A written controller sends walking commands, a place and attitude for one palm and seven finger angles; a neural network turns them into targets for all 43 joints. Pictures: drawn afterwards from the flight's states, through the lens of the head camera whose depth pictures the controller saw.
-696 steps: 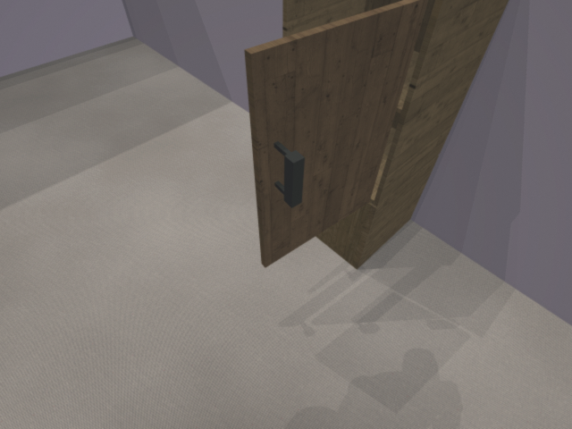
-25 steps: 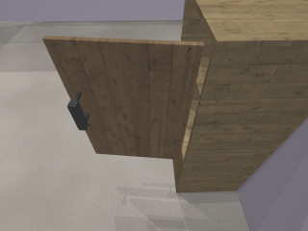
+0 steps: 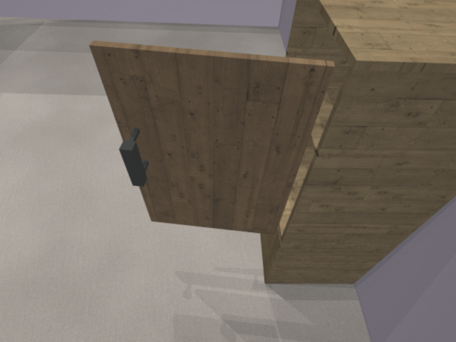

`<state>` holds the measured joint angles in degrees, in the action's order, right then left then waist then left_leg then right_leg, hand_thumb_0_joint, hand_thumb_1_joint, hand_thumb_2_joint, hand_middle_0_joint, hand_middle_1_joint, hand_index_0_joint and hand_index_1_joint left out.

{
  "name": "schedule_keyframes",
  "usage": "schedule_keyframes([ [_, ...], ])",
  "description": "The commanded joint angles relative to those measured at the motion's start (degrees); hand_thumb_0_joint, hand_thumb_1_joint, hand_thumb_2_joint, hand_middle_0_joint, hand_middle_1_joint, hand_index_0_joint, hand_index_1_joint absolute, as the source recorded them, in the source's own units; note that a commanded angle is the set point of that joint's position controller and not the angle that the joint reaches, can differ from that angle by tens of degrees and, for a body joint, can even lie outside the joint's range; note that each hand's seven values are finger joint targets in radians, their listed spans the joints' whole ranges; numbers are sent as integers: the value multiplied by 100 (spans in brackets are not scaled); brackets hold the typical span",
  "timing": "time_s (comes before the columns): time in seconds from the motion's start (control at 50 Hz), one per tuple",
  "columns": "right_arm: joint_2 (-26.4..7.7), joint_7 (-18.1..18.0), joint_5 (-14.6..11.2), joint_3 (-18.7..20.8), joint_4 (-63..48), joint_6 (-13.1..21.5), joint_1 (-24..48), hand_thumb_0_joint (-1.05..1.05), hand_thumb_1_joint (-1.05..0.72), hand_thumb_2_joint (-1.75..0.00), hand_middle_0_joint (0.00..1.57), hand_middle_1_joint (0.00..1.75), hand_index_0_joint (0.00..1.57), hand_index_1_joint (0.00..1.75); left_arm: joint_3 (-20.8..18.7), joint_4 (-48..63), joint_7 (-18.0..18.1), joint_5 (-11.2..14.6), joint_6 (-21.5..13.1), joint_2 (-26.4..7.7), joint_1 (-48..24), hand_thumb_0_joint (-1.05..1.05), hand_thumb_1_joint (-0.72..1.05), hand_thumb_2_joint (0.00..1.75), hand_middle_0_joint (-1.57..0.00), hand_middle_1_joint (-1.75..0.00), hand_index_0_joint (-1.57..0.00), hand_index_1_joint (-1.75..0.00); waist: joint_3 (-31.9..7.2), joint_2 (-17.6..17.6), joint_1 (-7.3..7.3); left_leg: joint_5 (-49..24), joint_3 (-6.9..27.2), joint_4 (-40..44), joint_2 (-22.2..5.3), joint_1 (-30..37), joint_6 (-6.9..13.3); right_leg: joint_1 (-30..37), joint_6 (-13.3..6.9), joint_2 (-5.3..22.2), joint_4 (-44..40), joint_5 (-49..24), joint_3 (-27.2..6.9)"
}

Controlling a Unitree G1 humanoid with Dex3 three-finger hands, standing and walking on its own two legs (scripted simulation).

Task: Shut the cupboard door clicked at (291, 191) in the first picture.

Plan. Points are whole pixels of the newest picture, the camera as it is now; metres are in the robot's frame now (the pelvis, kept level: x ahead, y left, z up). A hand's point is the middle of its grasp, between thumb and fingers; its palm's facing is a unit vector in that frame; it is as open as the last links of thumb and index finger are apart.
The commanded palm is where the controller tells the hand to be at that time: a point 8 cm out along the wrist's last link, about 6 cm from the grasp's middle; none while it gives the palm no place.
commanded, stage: shuffle to correct the standing spot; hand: left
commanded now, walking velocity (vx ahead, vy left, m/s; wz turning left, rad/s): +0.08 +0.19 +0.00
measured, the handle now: (137, 157) +0.48 +0.25 +0.01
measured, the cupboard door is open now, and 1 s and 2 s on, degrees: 84 84 84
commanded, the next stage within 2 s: come to a stop and stand still in 0.02 s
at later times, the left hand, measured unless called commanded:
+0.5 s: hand out of the picture +0.06 +0.19 -0.17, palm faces +0.01 -0.98 -0.21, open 7.3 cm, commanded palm none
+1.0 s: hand out of the picture -0.02 +0.18 -0.17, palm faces -0.02 -0.98 -0.20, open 7.4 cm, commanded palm none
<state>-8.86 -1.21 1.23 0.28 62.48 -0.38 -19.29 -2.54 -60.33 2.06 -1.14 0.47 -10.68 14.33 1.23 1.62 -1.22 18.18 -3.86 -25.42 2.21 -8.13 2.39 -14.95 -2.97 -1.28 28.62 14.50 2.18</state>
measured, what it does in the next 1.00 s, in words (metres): stands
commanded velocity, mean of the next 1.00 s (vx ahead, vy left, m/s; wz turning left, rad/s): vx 0.00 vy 0.00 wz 0.00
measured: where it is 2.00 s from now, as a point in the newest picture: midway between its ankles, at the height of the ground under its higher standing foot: outside the picture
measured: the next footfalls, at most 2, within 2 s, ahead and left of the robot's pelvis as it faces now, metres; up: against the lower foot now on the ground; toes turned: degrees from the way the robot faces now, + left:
none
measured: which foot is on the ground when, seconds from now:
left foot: down 0.00-1.00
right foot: down 0.00-1.00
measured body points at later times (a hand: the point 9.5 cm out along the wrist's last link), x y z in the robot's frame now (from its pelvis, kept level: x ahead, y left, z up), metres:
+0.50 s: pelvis +0.01 +0.02 +0.00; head +0.04 +0.02 +0.45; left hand +0.06 +0.25 -0.16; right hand +0.01 -0.21 -0.16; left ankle -0.05 +0.09 -0.74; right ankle +0.00 -0.09 -0.74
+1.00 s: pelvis -0.01 +0.01 +0.00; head +0.00 -0.01 +0.45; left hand -0.02 +0.23 -0.15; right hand -0.03 -0.21 -0.16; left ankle -0.05 +0.09 -0.74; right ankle +0.00 -0.09 -0.74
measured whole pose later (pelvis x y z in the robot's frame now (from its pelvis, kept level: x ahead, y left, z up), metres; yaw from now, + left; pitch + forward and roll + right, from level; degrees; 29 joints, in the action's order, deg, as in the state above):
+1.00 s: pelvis -0.01 +0.01 +0.00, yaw -2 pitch -1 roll +0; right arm -9.4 -1.3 0.8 -2.3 62.9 1.0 -18.1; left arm 1.6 -63.0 1.6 -0.4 -0.5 -7.9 17.8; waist 2.2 -1.4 -0.2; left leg 17.0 -5.7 -23.9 2.2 -6.0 3.2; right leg -12.5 -2.1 -1.1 27.3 13.8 1.3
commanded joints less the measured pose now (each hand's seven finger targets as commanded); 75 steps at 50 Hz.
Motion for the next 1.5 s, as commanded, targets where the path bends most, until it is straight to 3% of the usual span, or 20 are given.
schedule_keyframes([
  [0.0, -723, -61, 22, 149, -272, 86, -566, 0, -90, -90, 20, 30, 20, 30, -100, 461, 37, 8, -25, -473, -77, 0, 90, 90, -20, -30, -20, -30, 220, -1126, 68, -1843, 1267, 802, -1333, -189, 384, -364, -100, 506, 605, 266, -228],
  [0.06, -707, -91, 35, 128, -434, 61, -476, 0, -90, -90, 20, 30, 20, 30, -46, 550, 52, -14, 39, -347, -161, 0, 90, 90, -20, -30, -20, -30, 250, -861, 54, -3312, 1497, 667, -1584, 190, 891, -945, 24, 387, 1717, 1343, 7],
  [0.12, -761, -92, 69, 136, -516, 61, -407, 0, -90, -90, 20, 30, 20, 30, -42, 595, 47, 3, 38, -207, -177, 0, 90, 90, -20, -30, -20, -30, 256, -599, 60, -3952, 1342, 455, -1520, 242, 945, -808, 46, 462, 1632, 1347, 86],
  [0.18, -699, -142, 33, 90, -413, 168, -368, 0, -90, -90, 20, 30, 20, 30, 13, 479, 19, 21, -40, -95, 61, 0, 90, 90, -20, -30, -20, -30, 154, -181, -42, -4153, 1209, 233, -1358, 251, 664, -64, 65, 422, 396, 484, -70],
  [0.2, -703, -157, -7, 96, -401, 211, -316, 0, -90, -90, 20, 30, 20, 30, 13, 368, 29, 33, -101, -169, 286, 0, 90, 90, -20, -30, -20, -30, -30, -3, -92, -3998, 1080, 14, -1122, 191, 438, 422, -27, 513, -52, -482, -408],
  [0.24, -587, -162, -51, 94, -372, 248, -363, 0, -90, -90, 20, 30, 20, 30, 41, 220, 40, 69, -162, -493, 422, 0, 90, 90, -20, -30, -20, -30, -81, 28, 78, -2331, 630, 54, -636, -102, -34, 736, -326, 1150, 55, -2355, -1033],
  [0.28, -458, -174, -24, 78, -230, 202, -318, 0, -90, -90, 20, 30, 20, 30, 78, 199, 46, 77, -176, -383, 263, 0, 90, 90, -20, -30, -20, -30, 59, 448, 140, -2242, 578, 209, -677, -10, -54, 663, -270, 1048, 148, -3106, -867],
  [0.36, -530, -202, -22, 78, -7, 253, -241, 0, -90, -90, 20, 30, 20, 30, 97, 194, 77, 80, -125, -324, 76, 0, 90, 90, -20, -30, -20, -30, 23, -313, 114, -3792, 675, 463, -930, 501, 21, 528, -57, 696, 114, -2034, -594],
  [0.46, -536, -188, -26, 44, 65, 239, -46, 0, -90, -90, 20, 30, 20, 30, 126, 62, 42, 68, -92, -344, 76, 0, 90, 90, -20, -30, -20, -30, 127, -248, 72, -2782, 680, 674, -932, 432, 76, 562, -31, 670, -250, -1396, -613],
  [0.48, -886, -90, -142, 79, -347, 270, 459, 0, -90, -90, 20, 30, 20, 30, 143, -232, 232, 4, -261, -485, 811, 0, 90, 90, -20, -30, -20, -30, -165, 201, -153, -3926, 492, -567, -1143, 92, -55, 689, 158, 884, -230, -3079, -557],
  [0.5, -688, -67, -69, 55, -528, 276, 93, 0, -90, -90, 20, 30, 20, 30, 122, -6, 240, 40, -308, -592, 673, 0, 90, 90, -20, -30, -20, -30, -712, -64, 69, -2670, 558, -516, -734, -124, -157, 1242, -106, 1041, 60, -3317, -877],
  [0.52, -572, -73, -55, 19, -498, 268, 19, 0, -90, -90, 20, 30, 20, 30, 194, 63, 215, 78, -329, -519, 427, 0, 90, 90, -20, -30, -20, -30, -653, -246, 192, -1770, 557, -223, -741, -203, -160, 1031, -189, 1164, 148, -3213, -904],
  [0.54, -502, -73, -53, -7, -508, 249, -77, 0, -90, -90, 20, 30, 20, 30, 241, 139, 165, 88, -309, -480, 303, 0, 90, 90, -20, -30, -20, -30, -548, -548, 233, -1781, 600, -28, -767, -137, -129, 830, -186, 1067, 148, -2775, -790],
  [0.56, -512, -69, -8, -17, -487, 257, -142, 0, -90, -90, 20, 30, 20, 30, 243, 178, 117, 105, -303, -497, 196, 0, 90, 90, -20, -30, -20, -30, -520, -1194, 236, -2524, 585, 50, -811, 30, -98, 710, -218, 884, 248, -2485, -720],
  [0.6, -581, -109, -21, -39, -522, 229, -95, 0, -90, -90, 20, 30, 20, 30, 269, 149, 83, 105, -258, -432, 235, 0, 90, 90, -20, -30, -20, -30, -123, -854, 169, -2841, 671, 91, -931, -51, -25, 547, -161, 702, 83, -1611, -586],
  [0.64, -636, -98, -44, -53, -570, 187, -9, 0, -90, -90, 20, 30, 20, 30, 308, 124, 56, 103, -197, -380, 228, 0, 90, 90, -20, -30, -20, -30, 281, -200, 170, -1638, 705, 342, -915, -261, 32, 373, -131, 673, -206, -955, -681],
  [0.7, -666, -40, -33, -71, -554, 162, 35, 0, -90, -90, 20, 30, 20, 30, 327, 142, 8, 82, -169, -399, 242, 0, 90, 90, -20, -30, -20, -30, 765, -98, 185, -222, 732, 679, -798, -586, 55, 52, -142, 643, -539, -75, -896],
  [0.74, -667, -19, -30, -75, -509, 168, -3, 0, -90, -90, 20, 30, 20, 30, 318, 149, -3, 71, -165, -405, 298, 0, 90, 90, -20, -30, -20, -30, 801, -13, 191, 81, 739, 786, -764, -602, 69, -47, -136, 618, -644, 229, -974],
  [0.92, -580, -40, -57, -132, -154, 253, -158, 0, -90, -90, 20, 30, 20, 30, 316, -34, 1, 94, -227, -359, 498, 0, 90, 90, -20, -30, -20, -30, 305, -96, 161, -529, 603, 747, -762, -269, 58, 351, -130, 718, -636, -552, -955],
  [1.48, -368, -126, -71, -99, 284, 266, -294, 0, -90, -90, 20, 30, 20, 30, 286, -231, 47, 95, -236, -261, 492, 0, 90, 90, -20, -30, -20, -30, 251, -197, 138, -1351, 550, 711, -848, -56, 9, 631, -118, 749, -531, -1626, -822],
])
